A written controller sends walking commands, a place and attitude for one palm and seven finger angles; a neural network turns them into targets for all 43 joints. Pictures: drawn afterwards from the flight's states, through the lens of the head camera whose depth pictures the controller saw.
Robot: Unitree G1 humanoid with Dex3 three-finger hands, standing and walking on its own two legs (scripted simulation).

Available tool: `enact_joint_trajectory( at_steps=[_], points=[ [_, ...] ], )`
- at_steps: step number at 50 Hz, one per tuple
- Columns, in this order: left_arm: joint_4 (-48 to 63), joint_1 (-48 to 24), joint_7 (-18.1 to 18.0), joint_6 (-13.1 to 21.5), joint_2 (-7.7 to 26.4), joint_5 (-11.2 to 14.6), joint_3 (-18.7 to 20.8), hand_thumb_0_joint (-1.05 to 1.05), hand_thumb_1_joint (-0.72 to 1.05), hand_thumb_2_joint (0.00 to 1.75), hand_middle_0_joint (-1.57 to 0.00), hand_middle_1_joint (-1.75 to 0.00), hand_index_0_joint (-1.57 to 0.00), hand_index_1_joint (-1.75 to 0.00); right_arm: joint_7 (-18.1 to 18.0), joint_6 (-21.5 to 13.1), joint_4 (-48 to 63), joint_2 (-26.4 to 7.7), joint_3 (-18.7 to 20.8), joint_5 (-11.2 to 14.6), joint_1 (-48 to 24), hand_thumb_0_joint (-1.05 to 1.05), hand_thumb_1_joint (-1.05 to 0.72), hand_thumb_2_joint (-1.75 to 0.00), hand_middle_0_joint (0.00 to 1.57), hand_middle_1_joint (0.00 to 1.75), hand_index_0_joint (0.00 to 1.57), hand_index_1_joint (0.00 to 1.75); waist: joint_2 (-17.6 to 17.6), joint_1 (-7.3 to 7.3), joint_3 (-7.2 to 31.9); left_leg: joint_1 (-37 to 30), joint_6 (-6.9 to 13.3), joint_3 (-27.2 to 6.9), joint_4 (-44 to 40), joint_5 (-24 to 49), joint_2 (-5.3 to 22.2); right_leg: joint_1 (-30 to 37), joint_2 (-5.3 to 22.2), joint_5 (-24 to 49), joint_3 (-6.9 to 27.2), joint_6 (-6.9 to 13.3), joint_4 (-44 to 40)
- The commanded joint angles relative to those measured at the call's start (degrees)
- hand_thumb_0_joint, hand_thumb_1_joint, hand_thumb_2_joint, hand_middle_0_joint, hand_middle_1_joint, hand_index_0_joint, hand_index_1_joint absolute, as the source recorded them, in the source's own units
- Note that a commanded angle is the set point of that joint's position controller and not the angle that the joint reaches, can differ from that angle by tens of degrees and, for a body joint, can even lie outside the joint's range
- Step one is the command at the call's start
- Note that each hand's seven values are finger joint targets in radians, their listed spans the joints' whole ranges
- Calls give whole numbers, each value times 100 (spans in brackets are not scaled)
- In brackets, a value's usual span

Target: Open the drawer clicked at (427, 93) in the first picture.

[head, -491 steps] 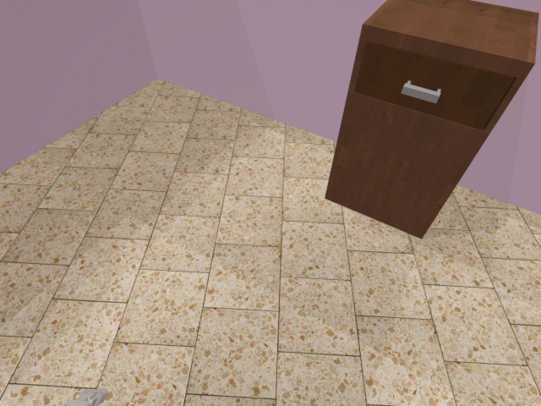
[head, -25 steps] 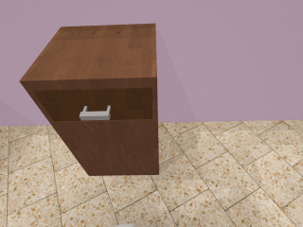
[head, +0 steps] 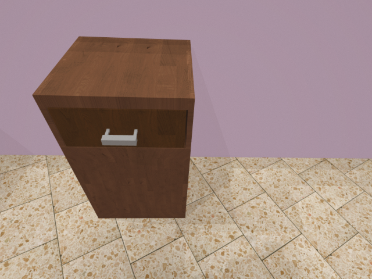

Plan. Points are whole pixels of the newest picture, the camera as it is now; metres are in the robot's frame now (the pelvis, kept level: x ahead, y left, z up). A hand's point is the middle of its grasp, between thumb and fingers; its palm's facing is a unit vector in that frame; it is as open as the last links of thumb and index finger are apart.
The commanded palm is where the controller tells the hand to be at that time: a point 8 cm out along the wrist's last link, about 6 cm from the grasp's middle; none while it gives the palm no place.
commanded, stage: come to a stop and stand still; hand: left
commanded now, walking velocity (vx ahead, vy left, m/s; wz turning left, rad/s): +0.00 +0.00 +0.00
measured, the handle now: (120, 135) +0.57 +0.25 -0.08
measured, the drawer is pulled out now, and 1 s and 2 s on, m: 0.00 0.00 0.00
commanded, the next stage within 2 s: look again from close up in 0.64 s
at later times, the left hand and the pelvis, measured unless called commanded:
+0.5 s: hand out of the picture -0.04 +0.17 -0.18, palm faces +0.05 -0.99 -0.12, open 7.4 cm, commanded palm none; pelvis +0.00 +0.04 +0.00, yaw -1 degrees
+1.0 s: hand out of the picture -0.02 +0.19 -0.18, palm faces +0.02 -0.99 -0.14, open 7.4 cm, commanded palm none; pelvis +0.02 +0.05 +0.00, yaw -1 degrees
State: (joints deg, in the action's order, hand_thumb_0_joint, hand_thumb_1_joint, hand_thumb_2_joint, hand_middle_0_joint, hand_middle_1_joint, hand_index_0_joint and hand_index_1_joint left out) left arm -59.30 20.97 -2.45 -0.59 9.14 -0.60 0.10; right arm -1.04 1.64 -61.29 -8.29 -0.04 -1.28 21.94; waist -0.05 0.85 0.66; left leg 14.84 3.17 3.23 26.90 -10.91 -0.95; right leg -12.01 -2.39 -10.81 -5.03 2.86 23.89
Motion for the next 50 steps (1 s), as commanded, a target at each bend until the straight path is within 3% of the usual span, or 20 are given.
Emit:
enact_joint_trajectory(
  at_steps=[1, 6, 18, 23, 35, 50],
  points=[
    [141, 363, -15, 118, 384, -19, 69, 0, 90, 90, -20, -30, -20, -30, -43, -115, 159, -494, 89, -15, 254, 0, -90, -90, 20, 30, 20, 30, 99, -79, -621, 590, 14, -951, -898, -1358, 628, -282, 754, -1319, 992, -32, -700],
    [-57, 582, -34, 152, 189, -25, 22, 0, 90, 90, -20, -30, -20, -30, -69, -172, 12, -413, 67, 15, 299, 0, -90, -90, 20, 30, 20, 30, 138, -105, -543, 584, 38, -1031, -1050, -1265, 716, -111, 729, -752, 879, -37, -477],
    [-293, 807, -64, 155, -73, -79, -21, 0, 90, 90, -20, -30, -20, -30, -87, -204, -48, -408, 113, 46, 173, 0, -90, -90, 20, 30, 20, 30, 147, -111, -671, 579, 64, -1217, -1400, -1581, 825, -148, 672, -361, 688, -118, -212],
    [-325, 826, -66, 156, -87, -97, -25, 0, 90, 90, -20, -30, -20, -30, -85, -217, -37, -437, 124, 58, 72, 0, -90, -90, 20, 30, 20, 30, 6, -116, -665, 526, 64, -1233, -1462, -1524, 840, -113, 694, -207, 683, -154, -203],
    [-365, 759, -64, 127, -13, -98, -15, 0, 90, 90, -20, -30, -20, -30, -79, -217, -40, -505, 130, 63, -13, 0, -90, -90, 20, 30, 20, 30, 47, -118, -657, 336, 12, -1278, -1642, -1468, 869, -100, 714, -129, 648, -190, -189],
    [-427, 639, -75, 137, 9, -64, -36, 0, 90, 90, -20, -30, -20, -30, -93, -243, -190, -446, 89, 70, 54, 0, -90, -90, 20, 30, 20, 30, 25, -92, -577, -39, -41, -1129, -1530, -759, 814, -36, 787, 126, 686, -181, -267]
  ],
)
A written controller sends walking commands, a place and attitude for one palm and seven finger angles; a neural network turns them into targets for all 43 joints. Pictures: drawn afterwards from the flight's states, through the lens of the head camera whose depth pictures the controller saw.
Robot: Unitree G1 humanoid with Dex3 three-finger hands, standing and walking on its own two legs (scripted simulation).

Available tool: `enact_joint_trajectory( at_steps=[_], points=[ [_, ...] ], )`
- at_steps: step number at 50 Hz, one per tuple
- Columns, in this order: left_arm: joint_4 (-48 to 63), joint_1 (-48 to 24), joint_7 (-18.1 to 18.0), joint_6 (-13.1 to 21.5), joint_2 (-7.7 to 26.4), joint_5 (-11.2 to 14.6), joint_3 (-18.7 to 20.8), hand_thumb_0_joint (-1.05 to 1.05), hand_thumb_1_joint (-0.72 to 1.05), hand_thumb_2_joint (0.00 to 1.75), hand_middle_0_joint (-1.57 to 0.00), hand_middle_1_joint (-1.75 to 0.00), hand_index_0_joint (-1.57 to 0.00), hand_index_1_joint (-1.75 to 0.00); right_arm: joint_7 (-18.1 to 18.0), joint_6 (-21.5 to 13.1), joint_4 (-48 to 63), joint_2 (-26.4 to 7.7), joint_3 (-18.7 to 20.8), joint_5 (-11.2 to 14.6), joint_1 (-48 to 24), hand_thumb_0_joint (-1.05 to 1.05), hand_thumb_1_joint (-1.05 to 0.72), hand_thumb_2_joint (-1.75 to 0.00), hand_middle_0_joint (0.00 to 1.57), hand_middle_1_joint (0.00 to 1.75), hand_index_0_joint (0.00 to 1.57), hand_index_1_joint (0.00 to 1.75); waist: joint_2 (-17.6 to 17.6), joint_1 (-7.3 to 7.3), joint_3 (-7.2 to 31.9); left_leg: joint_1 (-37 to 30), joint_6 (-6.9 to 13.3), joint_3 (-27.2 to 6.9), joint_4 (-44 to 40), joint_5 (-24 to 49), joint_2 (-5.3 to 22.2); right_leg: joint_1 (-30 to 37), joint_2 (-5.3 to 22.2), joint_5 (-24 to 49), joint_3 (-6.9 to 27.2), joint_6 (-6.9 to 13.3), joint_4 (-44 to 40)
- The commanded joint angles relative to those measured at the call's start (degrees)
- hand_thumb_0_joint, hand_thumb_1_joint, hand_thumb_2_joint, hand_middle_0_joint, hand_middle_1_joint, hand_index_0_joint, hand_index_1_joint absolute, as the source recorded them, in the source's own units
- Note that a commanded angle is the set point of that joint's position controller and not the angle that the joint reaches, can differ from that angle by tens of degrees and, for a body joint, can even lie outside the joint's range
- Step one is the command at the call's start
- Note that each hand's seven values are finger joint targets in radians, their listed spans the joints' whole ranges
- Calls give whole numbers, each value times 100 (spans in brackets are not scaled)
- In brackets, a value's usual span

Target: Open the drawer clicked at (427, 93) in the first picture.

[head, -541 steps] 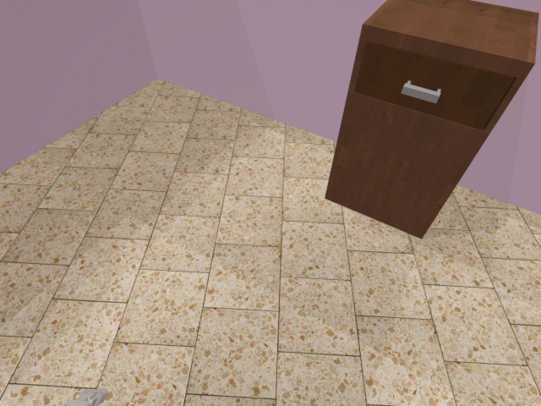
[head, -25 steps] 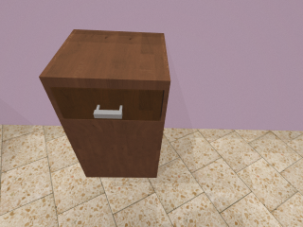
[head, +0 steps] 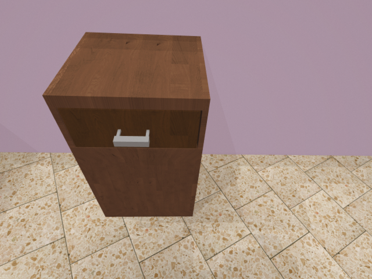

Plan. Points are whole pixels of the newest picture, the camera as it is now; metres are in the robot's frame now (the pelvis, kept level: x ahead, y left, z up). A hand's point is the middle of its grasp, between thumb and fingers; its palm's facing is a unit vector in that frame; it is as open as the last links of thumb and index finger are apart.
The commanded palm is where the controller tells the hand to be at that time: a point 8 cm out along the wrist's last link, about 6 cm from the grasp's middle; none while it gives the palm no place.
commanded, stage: look again from close up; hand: left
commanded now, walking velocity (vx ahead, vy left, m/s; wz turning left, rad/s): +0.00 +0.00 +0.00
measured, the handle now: (132, 136) +0.55 +0.21 -0.08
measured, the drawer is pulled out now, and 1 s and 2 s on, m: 0.00 0.00 0.00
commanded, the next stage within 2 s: raise the hand with hooked fingers in 0.22 s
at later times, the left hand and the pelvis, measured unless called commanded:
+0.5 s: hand out of the picture +0.13 +0.20 -0.09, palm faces -0.11 -0.75 -0.66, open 7.5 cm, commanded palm +0.13 +0.20 -0.05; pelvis +0.01 -0.01 -0.02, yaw +1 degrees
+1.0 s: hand (109, 230) +0.23 +0.19 -0.04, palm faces +0.06 -0.08 -0.99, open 10.1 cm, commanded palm +0.21 +0.19 +0.02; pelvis +0.05 -0.08 -0.04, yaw +4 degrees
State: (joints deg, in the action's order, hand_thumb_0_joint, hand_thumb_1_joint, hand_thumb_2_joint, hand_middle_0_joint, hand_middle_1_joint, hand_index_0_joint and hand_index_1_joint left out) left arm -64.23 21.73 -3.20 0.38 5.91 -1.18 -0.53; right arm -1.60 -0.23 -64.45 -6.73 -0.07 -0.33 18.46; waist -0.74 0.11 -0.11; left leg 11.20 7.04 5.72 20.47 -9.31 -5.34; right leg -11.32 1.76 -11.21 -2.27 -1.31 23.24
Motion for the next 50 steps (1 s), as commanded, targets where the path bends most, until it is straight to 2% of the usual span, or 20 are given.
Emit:
enact_joint_trajectory(
  at_steps=[1, 15, 16, 17, 18, 19, 20, 21, 23, 25, 26, 27, 28, 29, 31, 35, 39, 44, 47, 50],
  points=[
    [59, 564, -4, 38, 332, -7, 36, 0, 90, 90, -20, -30, -20, -30, -42, -61, 112, -580, 94, -25, 414, 0, -90, -90, 20, 30, 20, 30, 61, -12, -448, 272, -440, -1388, -892, -845, 1255, -80, 369, 190, 406, 241, -188],
    [28, 501, -12, 29, 289, 3, 37, 0, 90, 90, -20, -30, -20, -30, -76, -96, 24, -513, 63, -20, 534, 0, -90, -90, 20, 30, 20, 30, 93, -7, -474, 60, -495, -1282, -831, -344, 1274, -109, 384, 314, 422, 236, -169],
    [-3, 331, -152, 144, 674, -99, -42, 0, 90, 90, -20, -30, -20, -30, 20, -137, 572, -911, 7, 17, 11, 0, -90, -90, 20, 30, 20, 30, -291, -62, -996, 750, -585, -1018, -1, 460, 1279, -391, 404, 80, 265, 221, -20],
    [8980, -3800, -259, 1018, 1901, -638, -526, 0, 88, 89, -20, -32, -20, -32, -196, -935, 2876, -1718, 41, 430, 204, 0, -90, -90, 20, 30, 20, 30, 1531, 580, 2103, -1428, -739, -1326, -382, 288, 992, -426, -338, 6, 283, 284, 865],
    [7482, -1870, -766, 594, 1870, -732, -82, 0, 85, 88, -20, -33, -20, -33, -399, -1602, 2347, -1450, -34, 395, -554, 0, -90, -90, 20, 30, 20, 30, 2171, 23, 1960, -1501, -1082, -1707, -646, -12, 1353, -1211, -200, -1150, 122, 343, 1748],
    [6949, -222, -1074, -191, 1234, -741, -455, 0, 83, 87, -21, -34, -21, -34, -350, -1867, 2280, -1202, 76, 428, -430, 0, -90, -90, 20, 30, 20, 30, 1682, 47, 997, -614, -1345, -1891, -962, -1028, 1287, -1775, -243, -1419, 65, 268, 2147],
    [6357, 229, -1150, -518, 441, -876, -1040, 0, 81, 86, -21, -36, -21, -36, -373, -1939, 2039, -1098, 102, 554, -246, 0, -90, -90, 20, 30, 20, 30, 1024, 139, 425, -210, -1044, -1441, -573, -797, 992, -1871, -222, -1143, 77, 243, 2079],
    [7057, -94, -1193, -446, 353, -1106, -1357, 0, 78, 85, -21, -37, -21, -37, -335, -2073, 2392, -1200, 181, 531, -254, 0, -90, -90, 20, 30, 20, 30, 674, 203, 81, 47, -873, -1327, -248, -727, 938, -1907, -219, -1191, 3, 243, 1825],
    [7390, -44, -1446, -386, 688, -2203, -1527, 0, 74, 83, -21, -40, -21, -40, -277, -2173, 2729, -1453, 151, 240, -462, 0, -90, -90, 20, 30, 20, 30, -23, 280, 306, 434, -794, -1481, 369, -1084, 879, -2030, -313, -1078, 82, 347, 1425],
    [7129, -341, -1798, -358, 1084, -3452, -1180, 0, 69, 81, -22, -43, -22, -43, -136, -1949, 3151, -1592, 208, -27, -733, 0, -90, -90, 20, 30, 20, 30, -315, 269, 599, 952, -703, -1651, 994, -1378, 726, -2210, -384, -1224, 543, 431, 1291],
    [6936, 22, -2007, -369, 1086, -3989, -980, 0, 67, 80, -22, -45, -22, -45, -43, -1715, 3532, -1635, 281, -167, -1090, 0, -90, -90, 20, 30, 20, 30, -258, 117, 491, 1087, -691, -1714, 1115, -1655, 683, -2350, -414, -1544, 651, 478, 1240],
    [6346, 581, -2178, -356, 1124, -4520, -881, 0, 64, 79, -22, -47, -22, -47, 30, -1432, 3669, -1580, 342, -233, -1300, 0, -90, -90, 20, 30, 20, 30, -994, -62, 176, 1665, -630, -1519, 1157, -2282, 573, -2420, -409, -2325, 804, 497, 1018],
    [5850, 1295, -2271, -304, 905, -4909, -924, 0, 62, 78, -22, -48, -22, -48, 121, -1103, 3801, -1538, 373, -238, -1394, 0, -90, -90, 20, 30, 20, 30, -1606, -239, -35, 2107, -608, -1114, 1301, -2126, 394, -2357, -443, -2652, 851, 561, 895],
    [5671, 1811, -2297, -229, 844, -5185, -855, 0, 60, 77, -22, -50, -22, -50, 249, -768, 3974, -1532, 402, -198, -1509, 0, -90, -90, 20, 30, 20, 30, -1656, -453, 35, 2206, -622, -852, 1405, -1638, 285, -2086, -446, -2447, 1091, 656, 749],
    [5964, 1682, -2346, -70, 1095, -5638, -562, 0, 55, 75, -22, -53, -22, -53, 445, -197, 4284, -1439, 336, -106, -1902, 0, -90, -90, 20, 30, 20, 30, -1396, -726, 408, 2225, -661, -698, 1466, -889, 222, -1618, -429, -1564, 1146, 738, 1072],
    [6933, 915, -2775, 70, 1911, -6213, 196, 0, 46, 71, -23, -58, -23, -58, 562, 334, 4526, -1223, 249, -140, -2202, 0, -90, -90, 20, 30, 20, 30, -4, -988, 1167, 1943, -684, -669, 1658, -37, 200, -1236, -488, -112, 1441, 815, 1593],
    [7516, -464, -3180, 141, 2197, -6594, 364, 0, 36, 67, -24, -64, -24, -64, 509, 434, 4402, -1165, 257, -292, -2067, 0, -90, -90, 20, 30, 20, 30, 456, -614, 1904, 1518, -592, -787, 2280, 336, 170, -1680, -529, 480, 1887, 787, 1805],
    [7892, -1579, -2907, 238, 1979, -6055, -61, 0, 25, 62, -25, -72, -25, -72, 305, 349, 4282, -1207, 250, -338, -2180, 0, -90, -90, 20, 30, 20, 30, 260, -23, 1867, 1536, -377, -858, 2703, -265, 90, -1906, -331, 285, 1958, 532, 1501],
    [7526, -1175, -2486, 154, 2025, -5813, -137, 0, 18, 59, -25, -76, -25, -76, 230, 337, 4187, -1204, 178, -303, -2108, 0, -90, -90, 20, 30, 20, 30, -145, -60, 1775, 1817, -376, -834, 2510, -289, 79, -1271, -212, 987, 1913, 372, 1345],
    [7184, -629, -2086, 6, 2258, -5657, 89, 0, 11, 56, -26, -81, -26, -81, 198, 370, 4111, -1167, 80, -221, -2067, 0, -90, -90, 20, 30, 20, 30, -552, -262, 1820, 2145, -462, -801, 2225, -167, 42, -264, -37, 2276, 2147, 191, 1268]
  ],
)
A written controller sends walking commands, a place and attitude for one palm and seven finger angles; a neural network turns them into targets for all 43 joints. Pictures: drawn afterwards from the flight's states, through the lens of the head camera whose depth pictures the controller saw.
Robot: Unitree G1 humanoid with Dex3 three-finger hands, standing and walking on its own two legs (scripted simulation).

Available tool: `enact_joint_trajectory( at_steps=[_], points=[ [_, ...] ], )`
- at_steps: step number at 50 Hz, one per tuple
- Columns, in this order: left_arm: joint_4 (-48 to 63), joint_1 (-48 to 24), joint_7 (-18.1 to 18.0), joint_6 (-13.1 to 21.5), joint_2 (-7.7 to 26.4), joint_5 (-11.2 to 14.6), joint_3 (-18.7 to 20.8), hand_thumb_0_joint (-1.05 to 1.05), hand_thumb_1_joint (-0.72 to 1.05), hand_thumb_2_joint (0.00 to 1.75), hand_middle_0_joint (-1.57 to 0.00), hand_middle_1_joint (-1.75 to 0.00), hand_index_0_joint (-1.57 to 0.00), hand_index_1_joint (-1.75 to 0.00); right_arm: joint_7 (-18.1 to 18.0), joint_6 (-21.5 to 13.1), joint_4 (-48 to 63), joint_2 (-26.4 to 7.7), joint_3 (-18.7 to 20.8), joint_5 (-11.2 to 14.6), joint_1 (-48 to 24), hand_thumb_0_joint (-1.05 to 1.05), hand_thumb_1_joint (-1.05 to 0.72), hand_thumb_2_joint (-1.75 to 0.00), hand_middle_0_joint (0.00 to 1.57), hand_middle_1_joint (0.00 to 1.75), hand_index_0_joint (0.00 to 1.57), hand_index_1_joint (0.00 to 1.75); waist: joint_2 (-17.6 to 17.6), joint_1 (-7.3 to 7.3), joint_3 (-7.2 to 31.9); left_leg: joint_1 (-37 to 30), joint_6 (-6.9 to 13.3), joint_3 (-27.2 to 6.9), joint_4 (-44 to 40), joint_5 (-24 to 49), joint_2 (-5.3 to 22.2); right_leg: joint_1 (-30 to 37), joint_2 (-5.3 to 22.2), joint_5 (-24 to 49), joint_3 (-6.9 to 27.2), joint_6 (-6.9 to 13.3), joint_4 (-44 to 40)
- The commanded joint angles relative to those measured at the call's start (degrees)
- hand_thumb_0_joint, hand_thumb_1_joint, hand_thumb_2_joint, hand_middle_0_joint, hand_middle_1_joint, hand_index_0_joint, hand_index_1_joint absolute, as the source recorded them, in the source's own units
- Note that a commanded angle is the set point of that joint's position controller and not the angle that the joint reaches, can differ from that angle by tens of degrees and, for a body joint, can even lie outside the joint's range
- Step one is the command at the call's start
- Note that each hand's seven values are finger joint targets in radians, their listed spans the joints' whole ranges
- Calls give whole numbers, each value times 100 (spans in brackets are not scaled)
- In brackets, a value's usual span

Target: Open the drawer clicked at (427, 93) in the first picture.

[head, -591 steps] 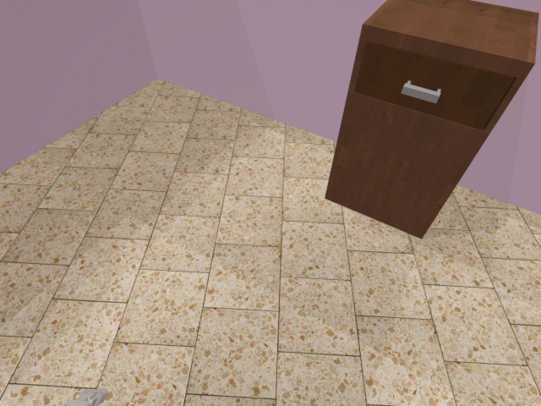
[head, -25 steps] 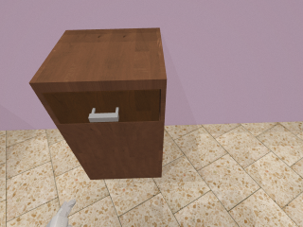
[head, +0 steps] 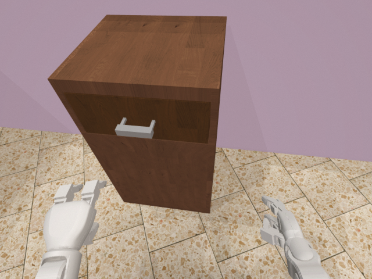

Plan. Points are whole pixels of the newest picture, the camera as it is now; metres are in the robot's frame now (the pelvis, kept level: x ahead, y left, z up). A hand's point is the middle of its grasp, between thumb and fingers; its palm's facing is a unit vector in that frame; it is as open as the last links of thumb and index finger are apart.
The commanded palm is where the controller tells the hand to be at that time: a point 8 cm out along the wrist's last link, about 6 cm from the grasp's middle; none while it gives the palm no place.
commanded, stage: raise the hand with hooked fingers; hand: left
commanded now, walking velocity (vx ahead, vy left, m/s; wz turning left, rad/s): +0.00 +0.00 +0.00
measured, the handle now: (136, 126) +0.53 +0.25 -0.03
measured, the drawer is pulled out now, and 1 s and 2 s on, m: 0.00 0.00 0.00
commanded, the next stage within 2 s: move the hooked fingers above the handle in 1.22 s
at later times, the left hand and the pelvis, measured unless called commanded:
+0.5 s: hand (126, 165) +0.32 +0.19 +0.06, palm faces +0.08 -0.12 -0.99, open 13.0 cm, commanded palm +0.29 +0.21 +0.13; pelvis +0.02 +0.01 +0.02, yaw -10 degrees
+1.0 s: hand (97, 141) +0.34 +0.25 +0.11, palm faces +0.05 -0.11 -0.99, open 13.8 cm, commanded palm +0.31 +0.26 +0.17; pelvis +0.00 +0.06 +0.04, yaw -8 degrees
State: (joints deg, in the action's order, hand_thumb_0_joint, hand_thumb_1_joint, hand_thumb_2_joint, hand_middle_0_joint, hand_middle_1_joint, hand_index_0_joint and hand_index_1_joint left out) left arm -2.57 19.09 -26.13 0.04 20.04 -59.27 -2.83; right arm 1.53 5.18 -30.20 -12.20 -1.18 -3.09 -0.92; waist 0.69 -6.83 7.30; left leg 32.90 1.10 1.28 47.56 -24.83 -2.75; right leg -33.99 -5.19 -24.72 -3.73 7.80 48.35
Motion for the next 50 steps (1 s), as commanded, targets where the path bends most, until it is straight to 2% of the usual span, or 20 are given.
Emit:
enact_joint_trajectory(
  at_steps=[1, 2, 4, 6, 7, 10, 11, 13, 15, 17, 21, 23, 24, 27, 32, 35, 41, 43, 46, 50],
  points=[
    [1009, -304, 288, 35, 998, 183, 461, 0, 8, 55, -26, -82, -26, -82, -125, -167, 645, -629, 153, 62, -134, 0, -90, -90, 20, 30, 20, 30, -674, 359, 1142, 28, 102, -349, -586, 1435, -216, 2282, 703, 4034, 2319, -753, -1205],
    [900, -237, 360, 54, 1102, 190, 543, 0, 6, 54, -26, -84, -26, -84, -135, -165, 608, -604, 122, 81, -179, 0, -90, -90, 20, 30, 20, 30, -719, 304, 1017, 140, 77, -371, -685, 1286, -218, 2379, 745, 4052, 2378, -773, -1221],
    [1081, -140, 390, 136, 1338, 108, 827, 0, 1, 52, -26, -87, -26, -87, -126, -198, 581, -616, 103, 56, -196, 0, -90, -90, 20, 30, 20, 30, -361, 154, 1230, -9, 69, -347, -743, 1531, -239, 2651, 739, 4568, 2382, -739, -1127],
    [1352, -248, 329, 244, 1382, 136, 945, 0, -3, 50, -27, -90, -27, -90, -133, -213, 519, -582, 142, 40, -182, 0, -90, -90, 20, 30, 20, 30, -105, 119, 1457, -11, 62, -401, -775, 1592, -272, 2837, 791, 4864, 2332, -756, -1046],
    [1359, -314, 294, 285, 1362, 170, 981, 0, -6, 49, -27, -92, -27, -92, -146, -216, 469, -554, 161, 43, -211, 0, -90, -90, 20, 30, 20, 30, -179, 150, 1271, 106, 63, -467, -793, 1409, -271, 2714, 806, 4639, 2374, -773, -1090],
    [1475, -393, 44, 329, 1315, 248, 1187, 0, -13, 46, -27, -96, -27, -96, -173, -276, 410, -540, 283, 55, -160, 0, -90, -90, 20, 30, 20, 30, -427, 185, 1412, 273, 88, -535, -710, 1319, -317, 2781, 863, 4830, 2388, -812, -1027],
    [1500, -460, -32, 329, 1324, 267, 1253, 0, -15, 45, -27, -98, -27, -98, -167, -304, 364, -558, 331, 73, -143, 0, -90, -90, 20, 30, 20, 30, -342, 183, 1526, 284, 88, -552, -711, 1307, -338, 2745, 844, 4760, 2373, -774, -982],
    [1505, -496, -142, 225, 1145, 312, 1124, 0, -20, 43, -28, -100, -28, -100, -139, -363, 344, -581, 416, 113, -148, 0, -90, -90, 20, 30, 20, 30, -314, 228, 1591, 242, 93, -535, -717, 1310, -372, 2660, 816, 4623, 2298, -752, -968],
    [1377, -475, -174, -25, 1021, 378, 1024, 0, -24, 41, -28, -103, -28, -103, -115, -378, 328, -607, 473, 176, -144, 0, -90, -90, 20, 30, 20, 30, -567, 246, 1645, 256, 102, -522, -763, 1350, -369, 2778, 846, 4783, 2272, -804, -977],
    [1437, -519, -56, -346, 891, 435, 804, 0, -29, 39, -29, -107, -29, -107, -100, -346, 318, -668, 526, 250, -183, 0, -90, -90, 20, 30, 20, 30, -550, 267, 1643, 105, 93, -468, -909, 1450, -368, 2885, 840, 4937, 2228, -828, -1023],
    [1524, -877, 312, -907, 1095, 451, 687, 0, -38, 35, -29, -112, -29, -112, -190, -213, 351, -714, 487, 349, -265, 0, -90, -90, 20, 30, 20, 30, -772, 245, 1585, -114, 81, -380, -1173, 1554, -359, 3314, 902, 5377, 2273, -922, -1138],
    [1640, -1336, 454, -1041, 1206, 382, 607, 0, -43, 33, -29, -115, -29, -115, -251, -148, 364, -710, 443, 371, -328, 0, -90, -90, 20, 30, 20, 30, -508, 252, 1437, -341, 95, -340, -1342, 1594, -355, 3253, 828, 4951, 2187, -874, -1288],
    [1669, -1571, 500, -1081, 1319, 358, 663, 0, -45, 32, -30, -117, -30, -117, -282, -122, 376, -702, 426, 374, -341, 0, -90, -90, 20, 30, 20, 30, -533, 261, 1445, -419, 98, -343, -1392, 1599, -346, 3268, 808, 4710, 2186, -858, -1355],
    [1564, -2074, 613, -1167, 1291, 250, 552, 0, -50, 30, -30, -120, -30, -120, -323, -83, 350, -649, 389, 380, -352, 0, -90, -90, 20, 30, 20, 30, -184, 235, 1253, -781, 114, -311, -1617, 1706, -318, 3028, 656, 3849, 1963, -757, -1590],
    [1061, -2785, 920, -1452, 1235, 284, 351, 0, -50, 30, -30, -120, -30, -120, -366, -23, 308, -651, 327, 450, -328, 0, -90, -90, 20, 30, 20, 30, -402, 283, 1217, -1094, 110, -282, -1798, 2124, -293, 3244, 601, 4224, 1740, -790, -1691],
    [922, -3533, 1224, -1573, 1222, 297, 126, 0, -50, 30, -30, -120, -30, -120, -419, 21, 334, -655, 270, 466, -345, 0, -90, -90, 20, 30, 20, 30, -229, 350, 1020, -1320, 145, -269, -1939, 2053, -262, 3064, 544, 3416, 1538, -705, -1893],
    [598, -4538, 1690, -1310, 1387, 263, 45, 0, -50, 30, -30, -120, -30, -120, -502, 0, 345, -629, 182, 439, -218, 0, -90, -90, 20, 30, 20, 30, -92, 379, 726, -1783, 167, -345, -2105, 2013, -180, 2606, 410, 2139, 1113, -535, -2154],
    [422, -4173, 1783, -1172, 1367, 269, 128, 0, -50, 30, -30, -120, -30, -120, -484, -18, 400, -624, 187, 427, -161, 0, -90, -90, 20, 30, 20, 30, -117, 273, 722, -1773, 145, -363, -2150, 2080, -166, 2631, 388, 2105, 1034, -504, -2145],
    [446, -3979, 1861, -981, 1289, 321, 139, 0, -50, 30, -30, -120, -30, -120, -401, -19, 454, -636, 187, 437, -47, 0, -90, -90, 20, 30, 20, 30, -72, 245, 588, -1773, 95, -438, -2230, 2120, -105, 2517, 353, 1908, 895, -442, -2140],
    [859, -4234, 1759, -698, 1409, 287, 249, 0, -50, 30, -30, -120, -30, -120, -337, -84, 489, -677, 228, 428, 27, 0, -90, -90, 20, 30, 20, 30, 149, 234, 743, -1931, 34, -549, -2250, 2278, -34, 2383, 311, 1760, 779, -385, -2088]
  ],
)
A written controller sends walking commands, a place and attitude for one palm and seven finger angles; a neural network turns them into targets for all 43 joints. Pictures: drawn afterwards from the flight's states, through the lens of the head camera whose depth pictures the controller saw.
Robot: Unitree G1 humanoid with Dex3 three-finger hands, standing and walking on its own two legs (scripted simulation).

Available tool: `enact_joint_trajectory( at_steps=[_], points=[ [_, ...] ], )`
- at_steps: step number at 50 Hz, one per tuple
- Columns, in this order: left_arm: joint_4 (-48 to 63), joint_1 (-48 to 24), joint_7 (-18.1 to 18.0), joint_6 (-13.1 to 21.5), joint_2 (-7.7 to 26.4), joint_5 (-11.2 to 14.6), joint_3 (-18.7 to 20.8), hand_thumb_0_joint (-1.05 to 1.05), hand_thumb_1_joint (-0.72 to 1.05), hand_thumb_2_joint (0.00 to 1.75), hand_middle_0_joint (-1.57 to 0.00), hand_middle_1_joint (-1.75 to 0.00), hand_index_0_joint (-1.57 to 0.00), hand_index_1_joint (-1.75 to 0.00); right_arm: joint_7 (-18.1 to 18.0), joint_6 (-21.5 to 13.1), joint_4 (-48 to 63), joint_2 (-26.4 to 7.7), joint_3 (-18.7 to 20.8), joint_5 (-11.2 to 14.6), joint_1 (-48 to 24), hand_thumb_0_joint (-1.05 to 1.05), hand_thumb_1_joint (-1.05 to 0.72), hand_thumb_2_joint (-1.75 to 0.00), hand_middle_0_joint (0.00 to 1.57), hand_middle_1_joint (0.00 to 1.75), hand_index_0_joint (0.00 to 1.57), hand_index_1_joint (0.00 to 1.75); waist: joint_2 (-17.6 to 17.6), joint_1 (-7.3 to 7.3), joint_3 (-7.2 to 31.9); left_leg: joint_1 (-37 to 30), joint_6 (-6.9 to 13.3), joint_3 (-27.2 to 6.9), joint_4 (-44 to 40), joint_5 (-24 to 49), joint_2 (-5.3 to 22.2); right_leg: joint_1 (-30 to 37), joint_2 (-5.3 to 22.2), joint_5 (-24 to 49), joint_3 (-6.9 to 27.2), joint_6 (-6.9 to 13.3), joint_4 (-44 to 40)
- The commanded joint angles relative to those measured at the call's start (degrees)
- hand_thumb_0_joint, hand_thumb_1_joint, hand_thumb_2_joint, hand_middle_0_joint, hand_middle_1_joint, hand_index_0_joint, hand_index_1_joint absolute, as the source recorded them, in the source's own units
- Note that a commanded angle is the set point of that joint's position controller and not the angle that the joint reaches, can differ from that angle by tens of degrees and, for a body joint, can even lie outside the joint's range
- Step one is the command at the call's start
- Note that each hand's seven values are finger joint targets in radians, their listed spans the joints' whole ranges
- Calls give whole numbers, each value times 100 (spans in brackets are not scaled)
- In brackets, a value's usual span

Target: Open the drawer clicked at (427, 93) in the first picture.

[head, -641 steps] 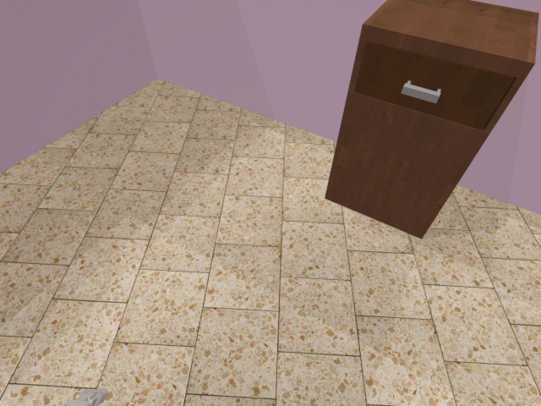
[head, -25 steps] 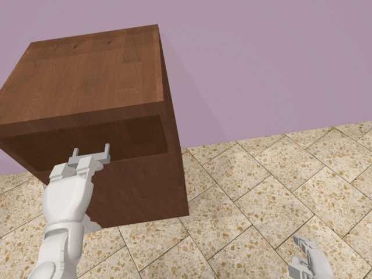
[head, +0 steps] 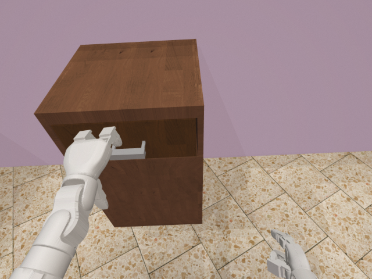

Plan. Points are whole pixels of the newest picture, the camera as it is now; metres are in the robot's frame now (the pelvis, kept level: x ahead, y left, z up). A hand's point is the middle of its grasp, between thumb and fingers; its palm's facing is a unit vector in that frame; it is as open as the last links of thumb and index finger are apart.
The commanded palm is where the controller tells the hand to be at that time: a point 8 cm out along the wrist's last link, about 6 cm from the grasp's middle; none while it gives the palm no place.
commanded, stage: raise the hand with hooked fingers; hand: left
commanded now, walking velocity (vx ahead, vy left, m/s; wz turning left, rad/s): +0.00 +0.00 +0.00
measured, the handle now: (128, 149) +0.49 +0.26 -0.07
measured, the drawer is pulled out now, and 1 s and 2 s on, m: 0.00 0.00 0.00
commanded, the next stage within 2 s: move the hooked fingers above the handle in 0.22 s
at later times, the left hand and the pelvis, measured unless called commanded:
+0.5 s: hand (90, 170) +0.32 +0.26 +0.06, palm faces +0.06 -0.09 -0.99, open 13.9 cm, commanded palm +0.29 +0.27 +0.12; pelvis +0.00 +0.03 +0.00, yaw +2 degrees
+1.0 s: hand (103, 162) +0.36 +0.26 +0.03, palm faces +0.01 -0.05 -1.00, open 13.8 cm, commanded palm +0.34 +0.27 +0.09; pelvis +0.01 +0.00 -0.01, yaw +0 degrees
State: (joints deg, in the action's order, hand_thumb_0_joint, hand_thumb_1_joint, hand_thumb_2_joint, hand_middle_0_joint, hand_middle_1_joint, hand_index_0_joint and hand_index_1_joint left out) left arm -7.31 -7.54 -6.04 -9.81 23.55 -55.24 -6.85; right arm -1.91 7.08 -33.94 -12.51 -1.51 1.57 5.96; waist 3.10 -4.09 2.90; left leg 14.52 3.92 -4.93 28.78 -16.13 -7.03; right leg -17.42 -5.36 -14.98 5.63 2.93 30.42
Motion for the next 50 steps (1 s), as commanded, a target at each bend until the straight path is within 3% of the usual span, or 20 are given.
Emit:
enact_joint_trajectory(
  at_steps=[1, 5, 9, 17, 20, 22, 24, 26, 29, 33, 34, 38, 40, 42, 43, 44, 46, 47, 49, 50],
  points=[
    [1317, -1548, -309, 344, 1089, -142, 697, 0, -50, 30, -30, -120, -30, -120, 6, -292, 837, -633, 280, -50, -617, 0, -90, -90, 20, 30, 20, 30, -65, -61, 1220, -160, -269, 52, -375, 1424, 400, 686, 314, 738, -178, 107, -291],
    [1464, -1747, -537, 527, 1205, -170, 801, 0, -50, 30, -30, -120, -30, -120, 24, -366, 740, -661, 331, -43, -543, 0, -90, -90, 20, 30, 20, 30, 218, -62, 1300, -370, -434, -133, -402, 1637, 472, 473, 274, 611, -304, 146, -234],
    [1229, -1610, -618, 498, 1173, -98, 820, 0, -50, 30, -30, -120, -30, -120, 35, -380, 649, -706, 373, -26, -442, 0, -90, -90, 20, 30, 20, 30, -17, -65, 1299, -426, -529, -282, -500, 1665, 542, 415, 232, 550, -375, 132, -241],
    [1210, -1444, -440, 480, 1085, -49, 666, 0, -50, 30, -30, -120, -30, -120, 81, -364, 563, -764, 403, -52, -297, 0, -90, -90, 20, 30, 20, 30, -66, -8, 1282, -620, -617, -371, -450, 2285, 620, 388, 275, 776, -430, 101, -282],
    [1067, -1742, -411, 525, 854, -102, 428, 0, -50, 30, -30, -120, -30, -120, 100, -353, 545, -766, 402, -50, -244, 0, -90, -90, 20, 30, 20, 30, -123, 50, 1217, -612, -642, -401, -442, 2186, 646, 186, 265, 670, -474, 94, -250],
    [996, -1962, -452, 579, 845, -135, 400, 0, -50, 30, -30, -120, -30, -120, 89, -357, 529, -759, 420, -62, -198, 0, -90, -90, 20, 30, 20, 30, -92, 60, 1275, -656, -652, -413, -393, 2161, 635, 109, 265, 682, -480, 97, -229],
    [840, -2129, -537, 602, 1094, -256, 613, 0, -50, 30, -30, -120, -30, -120, 84, -332, 509, -790, 413, -77, -189, 0, -90, -90, 20, 30, 20, 30, 27, 11, 1362, -588, -675, -409, -371, 2095, 608, 104, 227, 654, -445, 125, -185],
    [659, -2380, -617, 608, 977, -289, 498, 0, -50, 30, -30, -120, -30, -120, 71, -322, 475, -750, 414, -71, -143, 0, -90, -90, 20, 30, 20, 30, 25, 46, 1434, -564, -679, -365, -294, 2097, 583, 48, 245, 670, -474, 137, -135],
    [248, -2518, -718, 563, 1205, -328, 730, 0, -50, 30, -30, -120, -30, -120, 34, -288, 461, -780, 418, -71, -95, 0, -90, -90, 20, 30, 20, 30, 20, 1, 1544, -423, -644, -246, -241, 2054, 518, 136, 212, 728, -439, 160, -125],
    [-143, -2754, -728, 522, 1023, -276, 522, 0, -50, 30, -30, -120, -30, -120, -16, -253, 475, -762, 413, -44, -39, 0, -90, -90, 20, 30, 20, 30, -151, 98, 1586, -239, -547, -103, -127, 1979, 454, 185, 251, 890, -415, 144, -95],
    [-267, -2777, -720, 532, 1209, -315, 691, 0, -50, 30, -30, -120, -30, -120, -21, -252, 456, -803, 425, -49, 15, 0, -90, -90, 20, 30, 20, 30, -135, 89, 1627, -190, -547, -114, -105, 2038, 459, 193, 226, 903, -398, 157, -73],
    [-191, -2563, -685, 684, 1228, -259, 728, 0, -50, 30, -30, -120, -30, -120, -35, -254, 533, -798, 471, -77, 69, 0, -90, -90, 20, 30, 20, 30, -95, 64, 1960, -179, -447, -1, 139, 2520, 415, 399, 271, 1491, -261, 129, 48],
    [-332, -2284, -674, 730, 1377, -226, 922, 0, -50, 30, -30, -120, -30, -120, -32, -241, 526, -819, 477, -73, 127, 0, -90, -90, 20, 30, 20, 30, -196, 44, 1922, 11, -423, 1, 187, 2571, 396, 478, 263, 1630, -216, 129, 102],
    [-379, -2407, -688, 791, 1321, -200, 871, 0, -50, 30, -30, -120, -30, -120, -42, -239, 515, -830, 505, -57, 154, 0, -90, -90, 20, 30, 20, 30, -291, 115, 1772, 142, -369, 63, 233, 2449, 398, 366, 265, 1700, -193, 104, 111],
    [-352, -2387, -712, 827, 1353, -187, 910, 0, -50, 30, -30, -120, -30, -120, -53, -247, 522, -837, 520, -62, 192, 0, -90, -90, 20, 30, 20, 30, -321, 100, 1899, 166, -336, 80, 274, 2457, 375, 438, 269, 1797, -167, 95, 139],
    [-341, -2490, -736, 865, 1491, -218, 1003, 0, -50, 30, -30, -120, -30, -120, -63, -242, 521, -869, 525, -63, 183, 0, -90, -90, 20, 30, 20, 30, -220, 111, 1866, 247, -344, 67, 280, 2394, 358, 421, 263, 1760, -128, 112, 154],
    [-387, -2660, -811, 936, 1397, -235, 903, 0, -50, 30, -30, -120, -30, -120, -81, -260, 494, -841, 541, -56, 238, 0, -90, -90, 20, 30, 20, 30, -167, 171, 1912, 279, -298, 116, 362, 2260, 342, 339, 280, 1771, -133, 92, 201],
    [-478, -2565, -863, 967, 1605, -233, 1136, 0, -50, 30, -30, -120, -30, -120, -99, -274, 477, -845, 566, -57, 276, 0, -90, -90, 20, 30, 20, 30, -200, 112, 2001, 355, -265, 139, 380, 2221, 331, 423, 278, 1835, -96, 91, 220],
    [-717, -2813, -952, 1001, 1780, -276, 1247, 0, -50, 30, -30, -120, -30, -120, -140, -249, 414, -880, 563, -55, 314, 0, -90, -90, 20, 30, 20, 30, -267, 160, 2010, 579, -248, 140, 404, 2030, 292, 420, 274, 1781, -58, 91, 266],
    [-731, -2925, -984, 1031, 1606, -247, 1072, 0, -50, 30, -30, -120, -30, -120, -142, -272, 442, -854, 565, -32, 325, 0, -90, -90, 20, 30, 20, 30, -139, 200, 1977, 595, -207, 173, 429, 1892, 280, 356, 293, 1747, -54, 75, 256]
  ],
)
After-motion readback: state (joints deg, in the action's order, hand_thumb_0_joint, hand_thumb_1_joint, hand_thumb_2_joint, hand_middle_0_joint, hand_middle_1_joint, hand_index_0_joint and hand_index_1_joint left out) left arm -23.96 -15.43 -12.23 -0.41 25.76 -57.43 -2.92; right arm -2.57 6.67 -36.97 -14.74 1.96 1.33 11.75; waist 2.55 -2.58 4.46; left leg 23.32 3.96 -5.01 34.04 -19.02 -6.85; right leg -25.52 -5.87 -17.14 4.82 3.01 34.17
